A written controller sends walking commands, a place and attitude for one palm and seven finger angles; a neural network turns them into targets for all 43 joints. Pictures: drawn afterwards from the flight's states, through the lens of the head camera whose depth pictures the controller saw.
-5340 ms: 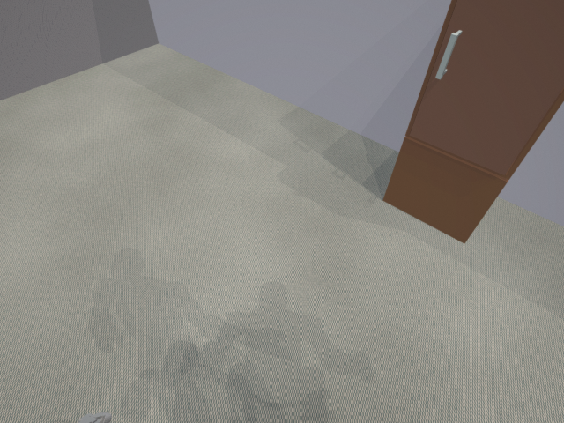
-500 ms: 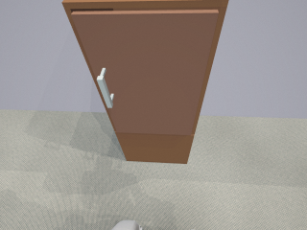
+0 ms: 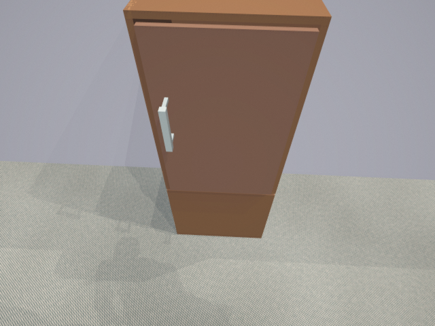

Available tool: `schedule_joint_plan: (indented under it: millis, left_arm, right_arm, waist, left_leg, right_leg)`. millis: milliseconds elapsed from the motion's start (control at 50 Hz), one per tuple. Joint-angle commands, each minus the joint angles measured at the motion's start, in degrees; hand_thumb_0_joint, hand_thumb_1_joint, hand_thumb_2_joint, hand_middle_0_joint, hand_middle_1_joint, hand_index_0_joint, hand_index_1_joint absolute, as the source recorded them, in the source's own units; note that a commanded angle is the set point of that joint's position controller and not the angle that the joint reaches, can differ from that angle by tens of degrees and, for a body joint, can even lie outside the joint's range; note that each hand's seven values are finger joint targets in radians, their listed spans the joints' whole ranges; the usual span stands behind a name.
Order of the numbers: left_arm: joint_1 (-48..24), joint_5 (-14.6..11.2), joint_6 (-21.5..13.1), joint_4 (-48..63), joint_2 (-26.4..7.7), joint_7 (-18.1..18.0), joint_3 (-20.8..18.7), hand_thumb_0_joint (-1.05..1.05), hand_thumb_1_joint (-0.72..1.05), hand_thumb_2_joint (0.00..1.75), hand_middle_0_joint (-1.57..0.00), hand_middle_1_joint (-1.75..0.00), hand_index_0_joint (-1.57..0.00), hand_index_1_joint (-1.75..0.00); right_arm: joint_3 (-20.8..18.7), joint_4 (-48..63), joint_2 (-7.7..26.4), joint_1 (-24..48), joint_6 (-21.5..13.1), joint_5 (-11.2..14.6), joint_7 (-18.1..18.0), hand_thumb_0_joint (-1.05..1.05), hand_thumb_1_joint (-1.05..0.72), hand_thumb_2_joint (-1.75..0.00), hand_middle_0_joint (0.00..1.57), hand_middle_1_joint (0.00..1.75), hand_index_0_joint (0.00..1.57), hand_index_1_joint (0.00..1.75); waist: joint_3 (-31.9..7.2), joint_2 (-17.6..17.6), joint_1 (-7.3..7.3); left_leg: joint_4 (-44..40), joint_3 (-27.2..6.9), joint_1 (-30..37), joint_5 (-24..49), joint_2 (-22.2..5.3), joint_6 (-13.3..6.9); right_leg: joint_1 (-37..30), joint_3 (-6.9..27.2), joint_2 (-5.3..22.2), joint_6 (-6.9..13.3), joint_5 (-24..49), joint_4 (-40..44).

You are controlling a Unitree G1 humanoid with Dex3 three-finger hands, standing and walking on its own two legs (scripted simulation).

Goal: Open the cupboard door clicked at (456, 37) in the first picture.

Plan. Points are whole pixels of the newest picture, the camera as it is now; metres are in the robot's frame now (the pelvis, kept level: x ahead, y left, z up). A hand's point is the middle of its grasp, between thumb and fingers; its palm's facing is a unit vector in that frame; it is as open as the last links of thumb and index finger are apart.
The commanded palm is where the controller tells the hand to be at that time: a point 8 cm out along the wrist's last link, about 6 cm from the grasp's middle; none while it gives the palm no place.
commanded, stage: come to a stop and stand still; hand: left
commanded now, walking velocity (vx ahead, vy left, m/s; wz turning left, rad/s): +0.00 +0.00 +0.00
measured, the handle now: (167, 125) +0.59 +0.18 +0.00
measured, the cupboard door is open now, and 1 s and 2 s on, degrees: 0 0 0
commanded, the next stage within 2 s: look again from close up in 0.46 s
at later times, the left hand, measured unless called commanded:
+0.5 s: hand out of the picture -0.03 +0.15 -0.17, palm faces +0.03 -0.99 -0.17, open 7.3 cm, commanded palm none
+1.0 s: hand out of the picture +0.03 +0.22 -0.16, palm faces +0.04 -0.96 -0.29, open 7.4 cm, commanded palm none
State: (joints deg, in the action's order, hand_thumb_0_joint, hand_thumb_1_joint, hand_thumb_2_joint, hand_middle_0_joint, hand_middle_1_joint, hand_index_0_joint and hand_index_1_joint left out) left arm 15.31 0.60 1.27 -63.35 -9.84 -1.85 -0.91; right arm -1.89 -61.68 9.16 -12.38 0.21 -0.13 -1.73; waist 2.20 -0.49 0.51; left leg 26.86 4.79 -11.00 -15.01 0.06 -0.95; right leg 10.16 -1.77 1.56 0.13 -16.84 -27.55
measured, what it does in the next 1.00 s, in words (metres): stands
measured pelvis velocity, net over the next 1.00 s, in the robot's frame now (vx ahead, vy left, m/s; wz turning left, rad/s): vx -0.04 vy -0.01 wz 0.02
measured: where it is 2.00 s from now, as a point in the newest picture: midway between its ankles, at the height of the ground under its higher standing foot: outside the picture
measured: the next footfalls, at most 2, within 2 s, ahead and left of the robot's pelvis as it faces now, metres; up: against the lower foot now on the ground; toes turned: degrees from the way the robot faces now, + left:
right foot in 1.94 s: +0.12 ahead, -0.14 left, +0.00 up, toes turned -7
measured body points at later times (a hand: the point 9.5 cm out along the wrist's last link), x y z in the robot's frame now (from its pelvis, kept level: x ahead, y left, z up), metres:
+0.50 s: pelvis -0.02 -0.01 +0.01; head -0.01 -0.01 +0.46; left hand -0.03 +0.20 -0.16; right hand -0.05 -0.22 -0.16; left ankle -0.01 +0.11 -0.74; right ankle -0.02 -0.11 -0.74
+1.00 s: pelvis -0.04 -0.01 +0.00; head -0.06 -0.01 +0.45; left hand +0.03 +0.27 -0.13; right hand +0.06 -0.27 -0.13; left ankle -0.01 +0.11 -0.74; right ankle -0.02 -0.11 -0.74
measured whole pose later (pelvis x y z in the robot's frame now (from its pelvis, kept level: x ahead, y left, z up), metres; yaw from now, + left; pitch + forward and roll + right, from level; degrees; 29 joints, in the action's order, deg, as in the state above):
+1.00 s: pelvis -0.04 -0.01 +0.00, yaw +1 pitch -4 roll +0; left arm 13.4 0.9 -0.5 -56.3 -15.4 -1.3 -0.2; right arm -1.4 -56.5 15.4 -10.3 -0.6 -1.2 -0.7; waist -0.8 0.2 0.0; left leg 29.0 3.4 -11.8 -13.8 -1.2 -0.5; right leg 10.2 -3.1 0.4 0.9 -15.1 -28.8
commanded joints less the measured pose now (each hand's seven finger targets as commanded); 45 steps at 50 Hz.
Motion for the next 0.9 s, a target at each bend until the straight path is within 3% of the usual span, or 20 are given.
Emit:
schedule_joint_plan:
  millis: [0,20,60,180,340,520,540,560,580,600,640,680,720,740,800,880]
  left_arm:
    - [1.6,0.0,-2.3,1.1,-5.9,-0.5,-0.4,0.00,0.90,0.90,-0.20,-0.30,-0.20,-0.30]
    - [0.7,-0.1,-2.1,0.9,-5.3,-0.4,-0.2,0.00,0.90,0.90,-0.20,-0.30,-0.20,-0.30]
    - [1.4,-0.1,-2.0,0.6,-4.5,-0.4,0.0,0.00,0.90,0.90,-0.20,-0.30,-0.20,-0.30]
    - [2.9,-0.3,-1.8,-0.5,-3.7,-0.5,0.0,0.00,0.90,0.90,-0.20,-0.30,-0.20,-0.30]
    - [4.1,-0.3,-1.8,-1.1,-2.8,-0.5,0.1,0.00,0.90,0.90,-0.20,-0.30,-0.20,-0.30]
    - [5.0,-0.3,-2.1,-1.2,-2.1,-0.6,0.1,0.00,0.90,0.90,-0.20,-0.30,-0.20,-0.30]
    - [2.8,0.9,-3.4,4.7,-13.0,-0.6,0.4,0.00,0.90,0.90,-0.20,-0.30,-0.20,-0.30]
    - [3.5,0.5,-3.7,4.9,-9.1,-0.7,-1.2,0.00,0.90,0.90,-0.20,-0.30,-0.20,-0.30]
    - [3.6,0.4,-4.0,5.4,-9.6,-0.6,-0.9,0.00,0.90,0.90,-0.20,-0.30,-0.20,-0.30]
    - [3.8,0.5,-4.0,5.9,-8.7,-0.5,-1.2,0.00,0.90,0.90,-0.20,-0.30,-0.20,-0.30]
    - [3.7,0.5,-3.6,6.9,-7.9,-0.4,-0.9,0.00,0.90,0.90,-0.20,-0.30,-0.20,-0.30]
    - [2.5,0.6,-3.6,7.9,-9.1,-0.5,-1.5,0.00,0.90,0.90,-0.20,-0.30,-0.20,-0.30]
    - [2.6,0.6,-3.5,8.7,-10.2,-0.5,-1.7,0.00,0.90,0.90,-0.20,-0.30,-0.20,-0.30]
    - [3.2,0.5,-3.4,8.9,-9.5,-0.5,-1.4,0.00,0.90,0.90,-0.20,-0.30,-0.20,-0.30]
    - [1.5,0.4,-3.2,9.7,-11.5,-0.3,-1.6,0.00,0.90,0.90,-0.20,-0.30,-0.20,-0.30]
    - [-0.4,0.4,-2.9,10.1,-12.8,0.0,-1.2,0.00,0.90,0.90,-0.20,-0.30,-0.20,-0.30]
  right_arm:
    - [-0.2,0.8,4.9,-3.3,-0.3,-0.1,0.0,0.00,-0.90,-0.90,0.20,0.30,0.20,0.30]
    - [-0.1,0.0,4.7,-3.7,-0.3,-0.2,0.1,0.00,-0.90,-0.90,0.20,0.30,0.20,0.30]
    - [0.3,-1.3,4.7,-4.3,-0.7,-0.2,0.1,0.00,-0.90,-0.90,0.20,0.30,0.20,0.30]
    - [0.8,-3.1,4.0,-5.4,-1.0,-0.3,-0.1,0.00,-0.90,-0.90,0.20,0.30,0.20,0.30]
    - [0.9,-4.2,2.9,-7.3,-0.8,-0.3,-0.3,0.00,-0.90,-0.90,0.20,0.30,0.20,0.30]
    - [0.8,-4.4,2.2,-8.6,-1.0,-0.4,-0.3,0.00,-0.90,-0.90,0.20,0.30,0.20,0.30]
    - [0.3,2.9,10.3,-4.8,-1.2,-1.0,0.8,0.00,-0.90,-0.90,0.20,0.30,0.20,0.30]
    - [-0.8,4.2,9.5,-4.5,-2.7,-1.4,0.1,0.00,-0.90,-0.90,0.20,0.30,0.20,0.30]
    - [-1.1,4.7,8.9,-5.0,-3.1,-1.3,-0.3,0.00,-0.90,-0.90,0.20,0.30,0.20,0.30]
    - [-1.3,5.1,8.4,-5.4,-3.0,-1.1,-0.5,0.00,-0.90,-0.90,0.20,0.30,0.20,0.30]
    - [-0.9,6.0,7.2,-6.2,-2.3,-1.2,-0.3,0.00,-0.90,-0.90,0.20,0.30,0.20,0.30]
    - [-1.3,6.5,8.6,-5.6,-2.3,-1.0,-0.2,0.00,-0.90,-0.90,0.20,0.30,0.20,0.30]
    - [-1.6,7.0,10.0,-4.6,-2.4,-0.9,-0.2,0.00,-0.90,-0.90,0.20,0.30,0.20,0.30]
    - [-1.1,7.0,9.4,-4.3,-2.2,-1.1,-0.1,0.00,-0.90,-0.90,0.20,0.30,0.20,0.30]
    - [-1.3,7.8,11.6,-2.2,-2.1,-1.0,0.1,0.00,-0.90,-0.90,0.20,0.30,0.20,0.30]
    - [-0.9,8.2,13.0,0.6,-1.8,-1.1,0.5,0.00,-0.90,-0.90,0.20,0.30,0.20,0.30]
  waist:
    - [-1.6,-8.8,-1.42]
    - [0.6,-7.2,-1.82]
    - [1.0,-2.2,-1.32]
    - [1.7,0.4,-0.65]
    - [3.7,0.0,-0.53]
    - [2.9,-0.3,-0.80]
    - [8.4,0.6,-2.20]
    - [-1.2,5.1,-0.76]
    - [-6.8,4.6,-1.22]
    - [-7.9,2.8,-1.36]
    - [-4.2,-3.4,-1.71]
    - [-0.3,-2.7,-1.82]
    - [-0.5,0.1,-1.24]
    - [-1.3,0.5,-1.02]
    - [-0.3,1.3,-0.95]
    - [0.8,1.2,-0.68]
  left_leg:
    - [-4.7,-4.1,3.3,7.4,-5.1,0.9]
    - [-6.0,-4.4,3.8,6.7,-5.3,0.7]
    - [-7.2,-5.2,4.0,9.1,-6.2,0.0]
    - [-8.5,-5.3,1.8,6.0,-6.3,-0.1]
    - [-8.6,-5.4,0.6,4.0,-6.2,0.0]
    - [-8.3,-5.3,0.9,4.4,-6.2,0.0]
    - [-6.3,-7.1,-2.5,6.1,-3.7,0.6]
    - [-2.8,-7.2,-1.9,6.5,-5.6,-0.3]
    - [-0.5,-7.7,-0.2,7.5,-5.3,-0.8]
    - [0.6,-7.2,-0.4,7.1,-5.2,-1.0]
    - [1.6,-6.1,-2.6,5.4,-4.3,-1.2]
    - [0.8,-6.1,-3.4,7.1,-4.5,-1.5]
    - [0.2,-6.6,-2.8,11.2,-5.4,-1.8]
    - [0.3,-6.4,-2.1,11.6,-5.6,-1.8]
    - [-0.9,-6.5,-2.3,11.9,-5.9,-1.7]
    - [-3.3,-7.2,-2.5,7.7,-6.1,-1.6]
  right_leg:
    - [1.7,8.0,8.2,2.3,16.5,8.5]
    - [4.0,7.6,7.5,2.1,11.8,9.1]
    - [3.5,6.2,5.6,1.2,9.9,8.6]
    - [2.0,6.0,4.9,1.1,6.4,9.4]
    - [3.3,6.0,4.5,1.2,3.7,10.2]
    - [3.8,6.3,4.5,1.3,3.8,10.3]
    - [5.6,4.1,2.6,2.3,2.7,7.6]
    - [3.0,5.7,4.9,2.7,3.6,4.2]
    - [1.1,6.2,5.1,3.4,6.0,3.9]
    - [1.1,6.9,5.6,3.7,6.1,4.4]
    - [2.8,7.9,6.0,4.0,5.3,6.0]
    - [4.3,7.1,5.5,4.2,8.2,4.9]
    - [3.4,5.8,4.8,3.8,13.5,2.8]
    - [2.9,5.6,4.4,3.6,13.4,2.6]
    - [2.9,5.2,4.5,3.1,13.8,2.6]
    - [3.4,5.5,4.5,2.5,8.3,4.8]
